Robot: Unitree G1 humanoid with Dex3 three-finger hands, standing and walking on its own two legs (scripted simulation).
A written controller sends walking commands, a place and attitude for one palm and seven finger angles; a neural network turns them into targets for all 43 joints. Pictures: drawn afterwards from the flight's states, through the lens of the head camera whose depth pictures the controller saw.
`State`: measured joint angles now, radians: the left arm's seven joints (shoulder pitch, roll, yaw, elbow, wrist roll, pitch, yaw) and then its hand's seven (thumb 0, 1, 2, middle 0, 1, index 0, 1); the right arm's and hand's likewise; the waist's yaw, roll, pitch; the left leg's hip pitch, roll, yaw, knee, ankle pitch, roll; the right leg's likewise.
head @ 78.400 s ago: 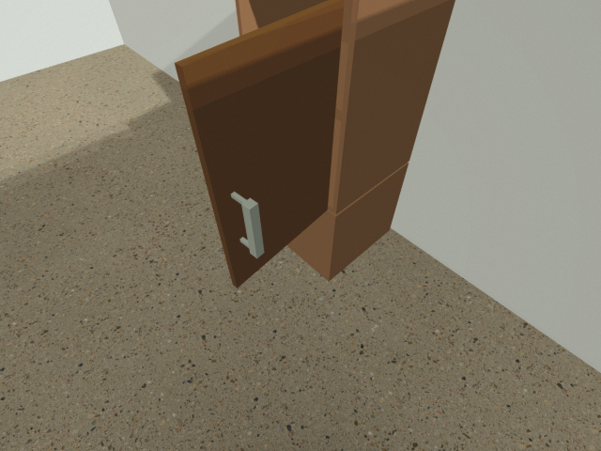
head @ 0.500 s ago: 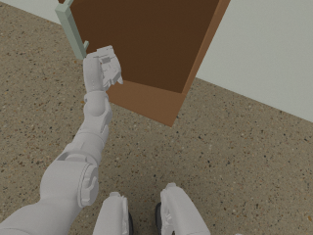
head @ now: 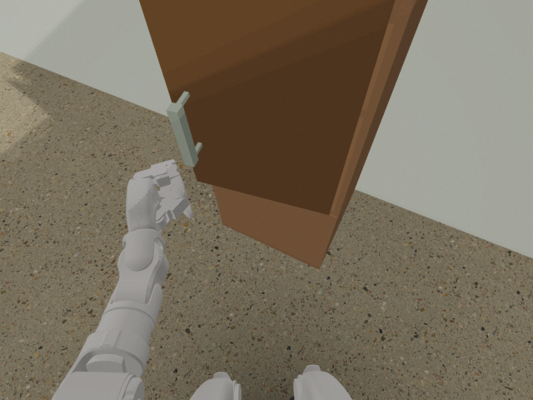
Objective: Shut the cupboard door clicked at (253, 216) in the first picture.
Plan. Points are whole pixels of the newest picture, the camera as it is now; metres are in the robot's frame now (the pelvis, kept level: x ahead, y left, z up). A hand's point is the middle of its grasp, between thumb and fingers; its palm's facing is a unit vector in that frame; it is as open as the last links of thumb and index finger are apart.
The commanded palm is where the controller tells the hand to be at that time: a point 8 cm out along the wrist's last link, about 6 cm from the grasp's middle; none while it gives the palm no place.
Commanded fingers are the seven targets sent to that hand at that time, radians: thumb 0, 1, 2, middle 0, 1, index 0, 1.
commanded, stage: draw the hand back to the body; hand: left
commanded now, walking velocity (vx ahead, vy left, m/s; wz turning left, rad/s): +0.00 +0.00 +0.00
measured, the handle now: (188, 130) +0.64 +0.16 -0.04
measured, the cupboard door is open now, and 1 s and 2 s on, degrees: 10 10 10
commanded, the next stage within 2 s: step back with the hand held close in 1.24 s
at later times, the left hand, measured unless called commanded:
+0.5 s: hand (61, 237) +0.29 +0.21 +0.16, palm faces +0.23 -0.94 -0.26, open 3.6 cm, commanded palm +0.24 +0.26 +0.17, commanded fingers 0.00 0.90 0.90 -0.67 -0.81 -0.67 -0.81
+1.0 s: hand out of the picture +0.20 +0.30 +0.24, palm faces +0.52 -0.75 -0.41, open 7.0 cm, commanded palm +0.15 +0.33 +0.25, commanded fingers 0.00 0.90 0.90 -0.20 -0.30 -0.20 -0.30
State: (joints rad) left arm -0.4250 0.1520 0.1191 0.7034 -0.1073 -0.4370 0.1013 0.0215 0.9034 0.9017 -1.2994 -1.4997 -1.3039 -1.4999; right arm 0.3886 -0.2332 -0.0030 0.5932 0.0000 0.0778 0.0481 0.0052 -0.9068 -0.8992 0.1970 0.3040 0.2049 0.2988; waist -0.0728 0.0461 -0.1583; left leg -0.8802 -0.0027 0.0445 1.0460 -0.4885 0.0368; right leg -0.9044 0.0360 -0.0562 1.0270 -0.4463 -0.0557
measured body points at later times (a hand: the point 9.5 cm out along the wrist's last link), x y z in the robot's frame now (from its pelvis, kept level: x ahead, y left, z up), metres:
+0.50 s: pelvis +0.02 +0.01 +0.06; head +0.01 -0.01 +0.51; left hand +0.27 +0.26 +0.17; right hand +0.22 -0.20 -0.02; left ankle +0.01 +0.10 -0.67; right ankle +0.02 -0.08 -0.67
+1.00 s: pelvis +0.02 +0.02 +0.08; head +0.00 -0.01 +0.52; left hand +0.16 +0.34 +0.26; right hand +0.22 -0.19 -0.01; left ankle +0.01 +0.10 -0.67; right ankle +0.02 -0.08 -0.67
